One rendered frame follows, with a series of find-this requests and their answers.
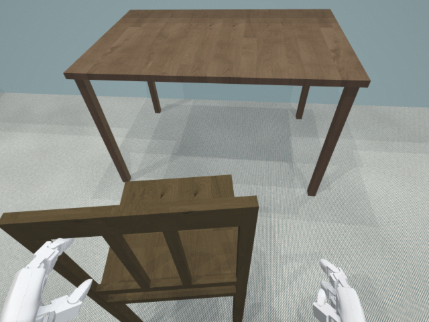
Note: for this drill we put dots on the left robot hand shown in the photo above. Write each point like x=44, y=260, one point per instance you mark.
x=23, y=300

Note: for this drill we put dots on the table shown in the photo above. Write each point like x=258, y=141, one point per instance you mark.
x=298, y=47

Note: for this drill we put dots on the chair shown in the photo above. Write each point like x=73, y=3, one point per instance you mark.
x=170, y=239

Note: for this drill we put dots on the right robot hand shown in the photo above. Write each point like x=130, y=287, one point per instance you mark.
x=345, y=305

